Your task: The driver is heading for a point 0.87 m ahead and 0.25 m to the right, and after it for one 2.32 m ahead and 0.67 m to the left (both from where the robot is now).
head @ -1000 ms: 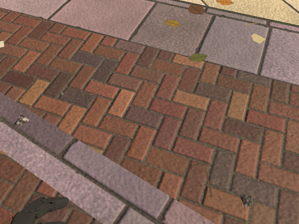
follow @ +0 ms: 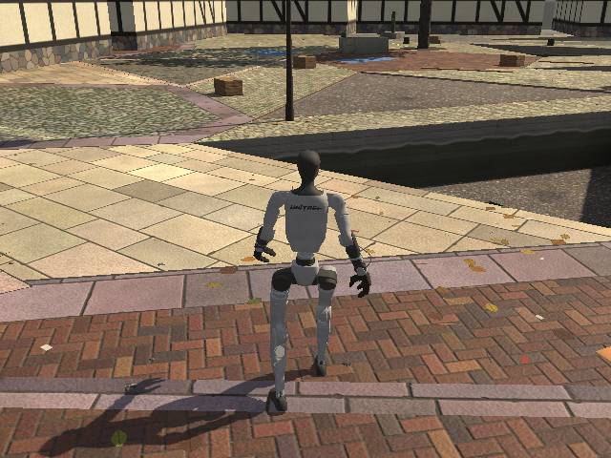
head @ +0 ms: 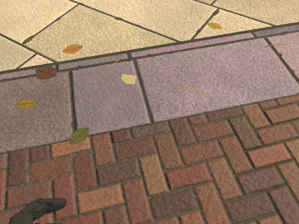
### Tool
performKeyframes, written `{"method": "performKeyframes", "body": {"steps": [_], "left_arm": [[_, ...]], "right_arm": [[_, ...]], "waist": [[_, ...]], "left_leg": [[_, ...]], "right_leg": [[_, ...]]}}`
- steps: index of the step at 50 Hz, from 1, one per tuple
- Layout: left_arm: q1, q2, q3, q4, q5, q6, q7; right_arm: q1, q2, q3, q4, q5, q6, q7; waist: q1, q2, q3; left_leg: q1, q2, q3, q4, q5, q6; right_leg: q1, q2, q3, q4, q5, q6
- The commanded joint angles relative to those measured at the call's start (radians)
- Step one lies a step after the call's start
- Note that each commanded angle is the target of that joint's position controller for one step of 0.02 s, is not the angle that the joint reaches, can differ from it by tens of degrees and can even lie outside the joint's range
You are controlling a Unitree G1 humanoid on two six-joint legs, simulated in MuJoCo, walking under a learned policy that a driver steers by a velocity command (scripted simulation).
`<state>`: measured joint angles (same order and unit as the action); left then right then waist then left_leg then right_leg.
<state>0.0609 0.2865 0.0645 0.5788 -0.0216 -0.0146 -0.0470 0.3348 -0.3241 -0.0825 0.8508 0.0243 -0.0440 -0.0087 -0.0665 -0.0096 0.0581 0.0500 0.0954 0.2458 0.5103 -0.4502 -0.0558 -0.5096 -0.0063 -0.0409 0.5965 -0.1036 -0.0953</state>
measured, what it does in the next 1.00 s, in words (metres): walks ahead, turning right: left foot, then right foot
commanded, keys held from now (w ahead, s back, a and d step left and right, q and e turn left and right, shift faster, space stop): w+e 0.50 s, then w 0.50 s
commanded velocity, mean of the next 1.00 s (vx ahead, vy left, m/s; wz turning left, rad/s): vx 0.50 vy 0.00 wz -0.42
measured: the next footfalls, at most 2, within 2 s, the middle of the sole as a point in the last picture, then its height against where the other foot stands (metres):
left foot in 0.48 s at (136, 218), level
right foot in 0.96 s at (210, 182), level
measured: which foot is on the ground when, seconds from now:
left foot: down 0.00-0.00, up 0.02-0.46, down 0.48-0.98, up 1.00-1.00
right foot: down 0.00-0.48, up 0.50-0.94, down 0.96-1.00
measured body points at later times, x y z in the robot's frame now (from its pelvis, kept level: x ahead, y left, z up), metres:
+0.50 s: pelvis +0.29 +0.00 +0.00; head +0.31 -0.01 +0.45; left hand +0.40 +0.28 -0.10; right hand +0.45 -0.30 -0.06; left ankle +0.43 +0.08 -0.72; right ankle +0.12 -0.08 -0.71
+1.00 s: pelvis +0.52 -0.12 +0.01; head +0.55 -0.15 +0.46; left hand +0.83 -0.01 -0.05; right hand +0.40 -0.38 -0.13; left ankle +0.44 +0.08 -0.69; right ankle +0.57 -0.25 -0.72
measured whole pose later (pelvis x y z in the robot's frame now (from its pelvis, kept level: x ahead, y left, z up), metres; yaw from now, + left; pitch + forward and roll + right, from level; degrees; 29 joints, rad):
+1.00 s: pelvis +0.52 -0.12 +0.01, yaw -23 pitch +2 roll +1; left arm 0.04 0.27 0.03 0.64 0.00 -0.07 -0.03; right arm 0.39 -0.31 -0.05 0.88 0.02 -0.05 0.01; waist -0.08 0.01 0.03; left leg -0.10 0.05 0.02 0.68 -0.45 -0.02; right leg -0.46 -0.01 -0.02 0.56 -0.12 -0.05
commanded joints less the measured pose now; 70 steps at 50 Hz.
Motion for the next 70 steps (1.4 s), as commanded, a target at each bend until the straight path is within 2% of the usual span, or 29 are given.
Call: {"method": "performKeyframes", "body": {"steps": [1, 2, 3, 4, 6, 10, 14, 18, 21, 23, 24, 25, 26, 27, 28, 30, 32, 38, 44, 47, 48, 49, 50, 51, 52, 54, 58, 65, 70], "left_arm": [[0.333, 0.342, 0.108, 0.004, -0.014, -0.002, 0.026], [0.347, 0.247, 0.081, -0.007, -0.006, -0.020, 0.017], [0.323, 0.200, 0.065, 0.007, 0.003, -0.035, 0.016], [0.266, 0.177, 0.055, 0.008, 0.003, -0.044, 0.015], [0.171, 0.138, 0.039, -0.013, 0.018, -0.046, 0.023], [0.183, 0.159, 0.044, 0.012, 0.014, -0.052, 0.046], [0.242, 0.173, 0.048, 0.050, 0.004, -0.044, 0.062], [0.306, 0.172, 0.050, 0.090, -0.006, -0.036, 0.066], [0.309, 0.166, 0.051, 0.102, -0.005, -0.025, 0.071], [0.290, 0.136, 0.041, 0.098, -0.001, -0.018, 0.068], [0.286, 0.080, 0.020, 0.083, 0.010, -0.021, 0.064], [0.415, 0.019, 0.001, 0.063, -0.012, -0.029, 0.065], [0.436, 0.091, 0.005, 0.073, -0.021, -0.035, 0.068], [0.347, 0.157, 0.023, 0.081, -0.021, -0.033, 0.067], [0.272, 0.159, 0.024, 0.070, -0.008, -0.030, 0.069], [0.204, 0.124, 0.025, 0.052, 0.008, -0.035, 0.062], [0.230, 0.083, 0.015, 0.059, -0.001, -0.031, 0.055], [0.071, 0.029, -0.017, 0.026, 0.015, -0.048, 0.032], [-0.068, 0.061, -0.012, -0.012, 0.002, -0.058, 0.011], [0.099, 0.123, 0.023, 0.039, 0.013, -0.058, 0.015], [0.258, 0.175, 0.048, 0.080, 0.017, -0.055, 0.026], [0.376, 0.282, 0.070, 0.094, 0.035, -0.045, 0.037], [0.399, 0.246, 0.058, 0.103, 0.014, -0.044, 0.034], [0.335, 0.190, 0.036, 0.101, 0.009, -0.049, 0.030], [0.277, 0.154, 0.025, 0.095, 0.010, -0.052, 0.029], [0.179, 0.098, 0.007, 0.090, 0.026, -0.062, 0.021], [0.161, 0.116, 0.015, 0.122, 0.025, -0.087, 0.025], [0.266, 0.164, 0.025, 0.204, 0.014, -0.081, 0.046], [0.318, 0.170, 0.032, 0.263, 0.012, -0.059, 0.052]], "right_arm": [[0.013, -0.023, 0.023, -0.162, -0.039, -0.039, 0.001], [-0.089, -0.124, 0.003, -0.168, -0.003, -0.073, 0.015], [-0.151, -0.136, 0.002, -0.191, 0.023, -0.090, 0.022], [-0.152, -0.120, 0.006, -0.181, 0.006, -0.096, 0.016], [-0.131, -0.125, -0.003, -0.167, -0.030, -0.082, 0.011], [-0.169, -0.082, 0.006, -0.177, -0.043, -0.051, 0.011], [-0.322, -0.039, 0.025, -0.215, -0.037, -0.054, 0.019], [-0.407, -0.059, 0.020, -0.247, -0.019, -0.067, 0.035], [-0.376, -0.089, 0.005, -0.245, -0.017, -0.077, 0.040], [-0.238, -0.116, -0.015, -0.213, -0.023, -0.085, 0.031], [-0.101, -0.160, -0.029, -0.200, -0.040, -0.090, 0.023], [0.020, -0.245, -0.052, -0.174, -0.055, -0.079, 0.020], [0.041, -0.184, -0.041, -0.159, -0.024, -0.072, 0.030], [-0.003, -0.109, -0.021, -0.167, -0.019, -0.067, 0.028], [-0.048, -0.084, -0.011, -0.170, -0.028, -0.059, 0.026], [-0.095, -0.045, 0.005, -0.155, -0.042, -0.057, 0.026], [-0.098, -0.041, 0.006, -0.139, -0.033, -0.064, 0.027], [-0.063, -0.120, -0.012, -0.094, -0.009, -0.058, 0.023], [0.029, -0.156, -0.017, -0.036, 0.009, -0.032, 0.020], [0.019, -0.157, -0.013, -0.026, 0.014, -0.016, 0.012], [0.018, -0.121, 0.004, -0.035, 0.000, -0.018, 0.009], [0.077, -0.026, 0.039, -0.080, -0.025, -0.032, 0.012], [0.078, -0.038, 0.040, -0.074, -0.015, -0.051, 0.012], [0.017, -0.120, 0.015, -0.091, 0.011, -0.062, 0.019], [-0.041, -0.120, 0.015, -0.102, 0.017, -0.067, 0.022], [-0.061, -0.100, 0.010, -0.095, -0.011, -0.055, 0.017], [-0.064, -0.052, 0.018, -0.094, -0.018, -0.023, 0.017], [-0.297, -0.011, 0.040, -0.154, -0.010, -0.036, 0.039], [-0.379, -0.029, 0.040, -0.207, -0.002, -0.036, 0.068]], "waist": [[0.112, -0.295, -0.380], [0.190, -0.142, -0.392], [0.180, -0.111, -0.259], [0.129, -0.016, -0.174], [0.062, -0.031, -0.118], [0.053, -0.024, -0.077], [0.111, -0.049, -0.044], [0.141, -0.064, -0.031], [0.117, -0.099, -0.041], [0.043, -0.110, -0.099], [-0.019, -0.045, -0.227], [0.007, 0.234, -0.386], [0.005, 0.297, -0.378], [-0.020, 0.174, -0.233], [-0.013, 0.099, -0.147], [0.025, 0.080, -0.047], [0.052, 0.127, -0.047], [0.022, 0.086, -0.032], [-0.003, 0.101, -0.004], [0.109, 0.085, -0.104], [0.181, 0.054, -0.210], [0.182, -0.163, -0.351], [0.184, -0.243, -0.417], [0.175, -0.171, -0.272], [0.153, -0.133, -0.181], [0.091, -0.080, -0.085], [0.046, -0.067, -0.057], [0.126, -0.038, 0.002], [0.141, -0.029, 0.023]], "left_leg": [[-0.752, -0.135, -0.172, 0.840, -0.142, 0.023], [-0.855, -0.087, -0.343, 0.895, -0.102, 0.043], [-0.896, -0.048, -0.328, 0.852, -0.016, 0.065], [-0.840, -0.005, -0.330, 0.754, 0.063, 0.067], [-0.713, 0.033, -0.337, 0.639, 0.140, 0.051], [-0.671, 0.009, -0.302, 0.459, 0.247, -0.008], [-0.609, -0.048, -0.299, 0.163, 0.502, -0.022], [-0.554, -0.082, -0.323, 0.026, 0.541, -0.003], [-0.509, -0.090, -0.337, -0.016, 0.418, 0.032], [-0.306, -0.092, -0.308, -0.073, 0.392, 0.079], [-0.058, 0.037, -0.417, -0.043, 0.372, 0.140], [0.311, 0.277, -0.836, -0.100, 0.191, 0.304], [0.324, 0.340, -1.076, -0.189, -0.062, 0.336], [0.203, 0.290, -0.947, -0.220, -0.110, 0.293], [0.079, 0.243, -0.802, -0.227, -0.012, 0.259], [-0.104, 0.158, -0.620, -0.276, 0.194, 0.239], [-0.160, 0.138, -0.542, -0.313, 0.296, 0.256], [-0.183, 0.120, -0.367, -0.372, 0.459, 0.263], [-0.102, 0.164, -0.336, -0.334, 0.480, 0.224], [-0.107, 0.123, -0.266, -0.105, 0.771, 0.173], [-0.222, 0.074, -0.221, 0.111, 0.716, 0.134], [-0.592, -0.059, -0.164, 0.503, 0.333, 0.059], [-0.749, -0.115, -0.292, 0.687, -0.123, 0.055], [-0.844, -0.052, -0.326, 0.757, -0.081, 0.069], [-0.844, -0.009, -0.305, 0.730, 0.007, 0.081], [-0.757, 0.045, -0.304, 0.625, 0.139, 0.074], [-0.698, 0.053, -0.297, 0.515, 0.263, 0.033], [-0.670, 0.002, -0.258, 0.116, 0.580, 0.040], [-0.730, -0.027, -0.271, 0.041, 0.465, 0.106]], "right_leg": [[0.913, -0.311, 0.815, -0.234, -0.288, -0.333], [0.897, -0.321, 0.840, -0.319, -0.351, -0.300], [0.789, -0.289, 0.697, -0.318, -0.287, -0.257], [0.635, -0.242, 0.583, -0.317, -0.165, -0.221], [0.442, -0.184, 0.468, -0.349, 0.008, -0.199], [0.298, -0.135, 0.359, -0.380, 0.163, -0.203], [0.250, -0.075, 0.305, -0.367, 0.066, -0.143], [0.295, -0.102, 0.382, -0.307, -0.016, -0.121], [0.377, -0.129, 0.465, -0.214, 0.007, -0.101], [0.359, -0.081, 0.455, -0.089, 0.090, -0.062], [0.262, -0.025, 0.392, 0.148, 0.030, -0.026], [-0.080, 0.124, 0.241, 0.497, -0.352, 0.058], [-0.242, 0.069, 0.240, 0.669, -0.483, 0.076], [-0.284, 0.027, 0.248, 0.721, -0.395, 0.085], [-0.262, -0.004, 0.205, 0.712, -0.324, 0.088], [-0.201, -0.049, 0.193, 0.610, -0.247, 0.080], [-0.143, -0.066, 0.169, 0.523, -0.237, 0.082], [-0.095, -0.084, 0.089, 0.155, 0.003, 0.095], [-0.012, -0.045, 0.058, -0.040, 0.047, 0.066], [0.280, 0.010, 0.006, -0.127, 0.019, 0.009], [0.519, -0.046, 0.067, -0.110, 0.018, -0.029], [0.873, -0.308, 0.484, -0.141, -0.097, -0.164], [0.895, -0.384, 0.768, -0.280, -0.237, -0.232], [0.788, -0.353, 0.659, -0.298, -0.290, -0.193], [0.667, -0.306, 0.525, -0.313, -0.247, -0.163], [0.462, -0.229, 0.377, -0.379, -0.088, -0.131], [0.342, -0.204, 0.251, -0.457, 0.092, -0.156], [0.394, -0.183, 0.110, -0.484, 0.106, -0.111], [0.592, -0.256, 0.064, -0.409, 0.203, -0.075]]}}
Velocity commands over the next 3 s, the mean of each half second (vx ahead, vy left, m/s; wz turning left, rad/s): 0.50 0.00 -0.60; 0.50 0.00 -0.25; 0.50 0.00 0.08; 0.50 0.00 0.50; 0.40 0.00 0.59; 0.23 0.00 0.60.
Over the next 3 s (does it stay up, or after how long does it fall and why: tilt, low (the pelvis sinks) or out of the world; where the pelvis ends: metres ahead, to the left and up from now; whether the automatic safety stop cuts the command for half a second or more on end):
stays up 1.44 -0.29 0.02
